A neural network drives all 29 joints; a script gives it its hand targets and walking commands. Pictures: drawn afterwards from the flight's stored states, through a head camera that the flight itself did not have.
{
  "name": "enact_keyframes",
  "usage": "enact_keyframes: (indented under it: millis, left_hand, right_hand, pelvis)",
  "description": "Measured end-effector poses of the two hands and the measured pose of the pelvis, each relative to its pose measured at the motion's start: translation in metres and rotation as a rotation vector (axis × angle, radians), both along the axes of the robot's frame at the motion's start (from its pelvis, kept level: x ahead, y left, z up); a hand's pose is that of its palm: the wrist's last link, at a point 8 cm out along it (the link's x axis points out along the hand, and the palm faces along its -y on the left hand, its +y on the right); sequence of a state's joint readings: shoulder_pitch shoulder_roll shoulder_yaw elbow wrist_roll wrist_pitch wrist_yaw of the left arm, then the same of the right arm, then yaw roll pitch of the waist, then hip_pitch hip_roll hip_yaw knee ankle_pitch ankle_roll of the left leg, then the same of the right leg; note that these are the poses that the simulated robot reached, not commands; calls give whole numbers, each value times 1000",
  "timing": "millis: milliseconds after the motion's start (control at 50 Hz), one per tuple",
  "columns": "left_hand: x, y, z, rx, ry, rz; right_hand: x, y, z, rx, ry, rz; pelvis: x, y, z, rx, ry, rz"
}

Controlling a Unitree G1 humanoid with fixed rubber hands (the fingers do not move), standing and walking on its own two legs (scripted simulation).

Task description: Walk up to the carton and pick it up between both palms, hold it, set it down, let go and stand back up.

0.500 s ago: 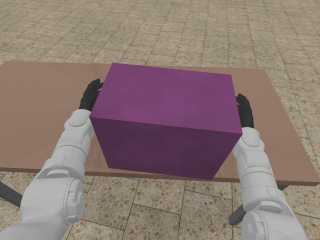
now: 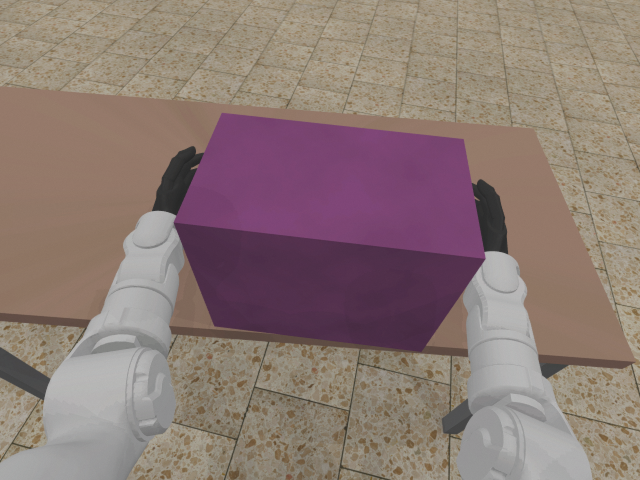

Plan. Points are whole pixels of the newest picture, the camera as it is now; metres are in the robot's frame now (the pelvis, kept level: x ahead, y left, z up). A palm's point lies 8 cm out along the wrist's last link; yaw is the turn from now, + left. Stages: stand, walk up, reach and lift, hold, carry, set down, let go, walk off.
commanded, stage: set down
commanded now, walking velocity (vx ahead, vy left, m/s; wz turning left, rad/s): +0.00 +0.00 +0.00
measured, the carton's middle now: (328, 240) +0.42 -0.01 +0.04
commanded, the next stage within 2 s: none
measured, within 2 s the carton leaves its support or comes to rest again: neither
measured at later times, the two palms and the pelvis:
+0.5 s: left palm (173, 210) +0.43 +0.19 +0.08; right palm (485, 250) +0.39 -0.20 +0.07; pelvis +0.01 -0.01 +0.00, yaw +0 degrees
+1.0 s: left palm (176, 217) +0.44 +0.20 +0.05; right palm (489, 254) +0.40 -0.22 +0.05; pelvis +0.00 -0.01 -0.02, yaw -2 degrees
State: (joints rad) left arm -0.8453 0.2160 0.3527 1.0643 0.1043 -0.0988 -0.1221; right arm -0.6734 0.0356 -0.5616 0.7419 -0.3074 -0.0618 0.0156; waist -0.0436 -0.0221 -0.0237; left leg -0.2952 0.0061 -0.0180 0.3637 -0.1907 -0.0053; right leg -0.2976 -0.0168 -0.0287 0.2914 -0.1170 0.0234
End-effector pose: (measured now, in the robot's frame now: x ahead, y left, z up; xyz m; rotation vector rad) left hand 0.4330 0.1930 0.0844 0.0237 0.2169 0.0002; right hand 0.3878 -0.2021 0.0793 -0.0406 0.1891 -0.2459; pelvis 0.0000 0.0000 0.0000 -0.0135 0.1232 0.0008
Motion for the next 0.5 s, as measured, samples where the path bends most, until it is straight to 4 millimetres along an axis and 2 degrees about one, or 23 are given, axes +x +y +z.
enact_keyframes:
  millis: [500]
  left_hand:
    - [-2,0,-1,18,-15,0]
  right_hand:
    - [-2,0,-8,-35,-21,2]
  pelvis:
    - [10,-7,0,0,-59,-2]
